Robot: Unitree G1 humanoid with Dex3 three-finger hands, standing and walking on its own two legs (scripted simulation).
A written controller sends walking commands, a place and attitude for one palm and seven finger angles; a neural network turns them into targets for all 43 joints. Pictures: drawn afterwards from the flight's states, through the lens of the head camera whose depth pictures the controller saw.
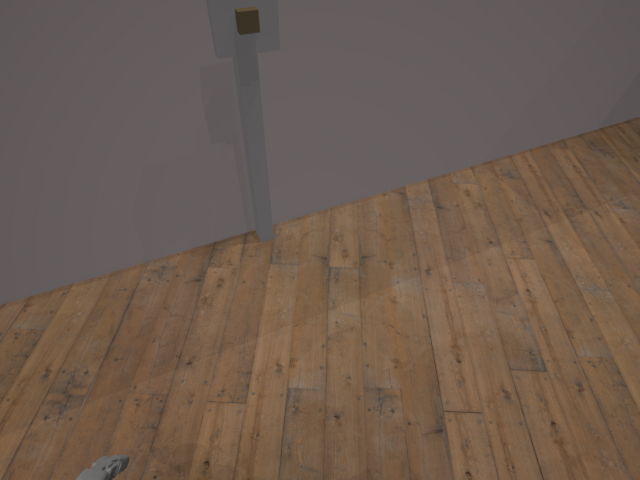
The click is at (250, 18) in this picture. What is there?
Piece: button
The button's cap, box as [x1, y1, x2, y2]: [235, 7, 259, 34]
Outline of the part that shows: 255,7 235,9 237,30 240,34 259,31 258,12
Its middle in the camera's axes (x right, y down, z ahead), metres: -0.19 -0.57 +1.00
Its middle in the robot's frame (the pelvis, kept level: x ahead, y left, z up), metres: +1.14 +0.25 +0.12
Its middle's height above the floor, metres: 0.89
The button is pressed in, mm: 0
